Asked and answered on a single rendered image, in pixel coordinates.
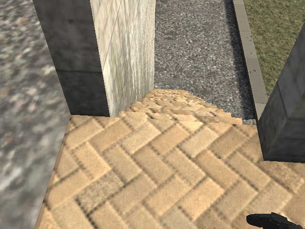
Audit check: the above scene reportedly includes stairs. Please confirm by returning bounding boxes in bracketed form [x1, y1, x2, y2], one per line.
[118, 89, 243, 125]

